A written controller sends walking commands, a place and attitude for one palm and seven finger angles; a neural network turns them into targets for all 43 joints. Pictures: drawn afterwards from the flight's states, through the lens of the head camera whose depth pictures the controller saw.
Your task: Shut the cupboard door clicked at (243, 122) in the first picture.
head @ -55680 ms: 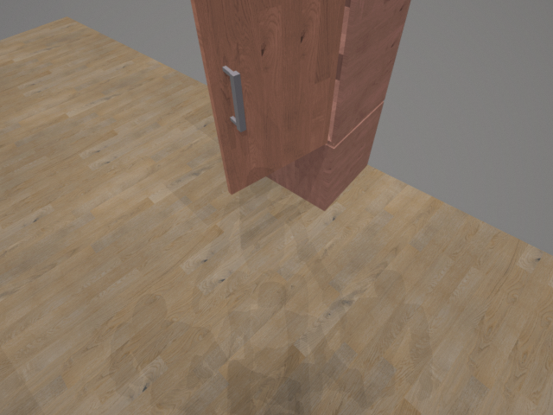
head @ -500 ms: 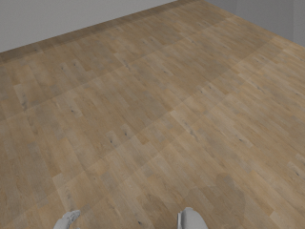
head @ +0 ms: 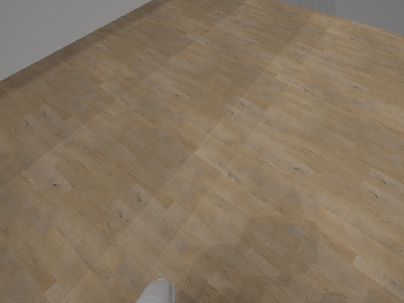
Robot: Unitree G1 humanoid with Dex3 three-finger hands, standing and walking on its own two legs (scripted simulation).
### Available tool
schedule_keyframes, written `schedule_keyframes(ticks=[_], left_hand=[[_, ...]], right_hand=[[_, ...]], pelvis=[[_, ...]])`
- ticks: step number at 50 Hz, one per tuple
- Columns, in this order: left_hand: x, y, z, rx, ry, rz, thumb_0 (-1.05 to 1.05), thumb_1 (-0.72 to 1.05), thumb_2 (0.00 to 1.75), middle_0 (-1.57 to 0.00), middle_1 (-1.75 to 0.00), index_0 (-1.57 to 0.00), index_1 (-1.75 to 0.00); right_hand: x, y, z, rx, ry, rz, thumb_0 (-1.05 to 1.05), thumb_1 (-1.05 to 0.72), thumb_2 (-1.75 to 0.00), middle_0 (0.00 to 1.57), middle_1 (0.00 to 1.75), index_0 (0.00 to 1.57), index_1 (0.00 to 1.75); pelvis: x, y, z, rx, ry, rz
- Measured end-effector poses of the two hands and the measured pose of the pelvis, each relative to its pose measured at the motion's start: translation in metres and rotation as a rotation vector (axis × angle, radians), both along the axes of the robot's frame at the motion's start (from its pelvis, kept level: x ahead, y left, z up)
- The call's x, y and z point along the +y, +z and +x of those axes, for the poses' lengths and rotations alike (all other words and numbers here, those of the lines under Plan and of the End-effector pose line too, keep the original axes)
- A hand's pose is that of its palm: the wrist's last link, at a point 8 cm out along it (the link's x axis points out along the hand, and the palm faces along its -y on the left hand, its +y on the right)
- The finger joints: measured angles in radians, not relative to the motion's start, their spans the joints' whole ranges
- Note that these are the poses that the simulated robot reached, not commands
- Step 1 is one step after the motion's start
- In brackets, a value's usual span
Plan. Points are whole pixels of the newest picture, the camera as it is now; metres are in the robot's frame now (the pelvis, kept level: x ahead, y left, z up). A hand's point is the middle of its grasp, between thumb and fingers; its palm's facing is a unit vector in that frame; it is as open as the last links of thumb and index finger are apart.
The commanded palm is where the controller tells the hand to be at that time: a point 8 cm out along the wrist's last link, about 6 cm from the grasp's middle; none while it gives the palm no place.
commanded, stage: turn to face it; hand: left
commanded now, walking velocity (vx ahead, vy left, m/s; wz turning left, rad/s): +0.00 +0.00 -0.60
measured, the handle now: out of the picture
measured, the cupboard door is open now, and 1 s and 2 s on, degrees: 22 22 22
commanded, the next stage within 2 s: none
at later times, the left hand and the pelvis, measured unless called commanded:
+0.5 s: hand (107, 273) +0.19 +0.24 -0.16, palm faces -0.29 -0.93 -0.23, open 7.4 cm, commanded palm none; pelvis +0.03 +0.05 +0.00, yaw -20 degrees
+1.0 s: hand (152, 259) +0.23 +0.14 -0.16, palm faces -0.56 -0.80 -0.22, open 7.4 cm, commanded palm none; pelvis +0.05 +0.03 +0.00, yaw -37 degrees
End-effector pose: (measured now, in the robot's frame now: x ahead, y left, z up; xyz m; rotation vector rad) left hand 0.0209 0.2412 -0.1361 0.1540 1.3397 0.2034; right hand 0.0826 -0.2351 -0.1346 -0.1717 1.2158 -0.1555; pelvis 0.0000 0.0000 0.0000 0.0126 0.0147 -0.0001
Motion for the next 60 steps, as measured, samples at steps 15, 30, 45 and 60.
schedule_keyframes(ticks=[15, 30, 45, 60], left_hand=[[0.073, -0.009, 0.097, -0.090, -0.170, -0.013, 0.01, 0.91, 0.90, -0.20, -0.29, -0.20, -0.30], [-0.002, 0.006, 0.210, -0.159, -0.520, -0.003, 0.01, 0.91, 0.90, -0.20, -0.29, -0.20, -0.30], [-0.065, 0.015, 0.218, -0.145, -0.672, -0.023, 0.01, 0.90, 0.90, -0.20, -0.30, -0.21, -0.30], [-0.042, -0.014, 0.274, -0.056, -0.785, -0.056, 0.01, 0.91, 0.90, -0.20, -0.29, -0.20, -0.30]], right_hand=[[0.037, 0.033, 0.023, -0.158, -0.088, -0.100, 0.00, -0.91, -0.90, 0.20, 0.30, 0.20, 0.30], [0.015, -0.004, -0.125, 0.073, -0.444, -0.054, 0.00, -0.91, -0.90, 0.20, 0.30, 0.20, 0.30], [-0.002, 0.001, -0.130, 0.017, -0.601, -0.024, 0.00, -0.91, -0.90, 0.20, 0.30, 0.19, 0.30], [0.035, 0.029, -0.104, -0.065, -0.694, -0.138, 0.00, -0.91, -0.90, 0.20, 0.30, 0.20, 0.30]], pelvis=[[0.056, -0.002, 0.024, -0.011, -0.198, -0.039], [0.034, -0.011, 0.033, -0.005, -0.423, -0.028], [0.016, 0.000, 0.037, 0.001, -0.583, 0.002], [0.046, -0.003, 0.073, 0.009, -0.783, -0.044]])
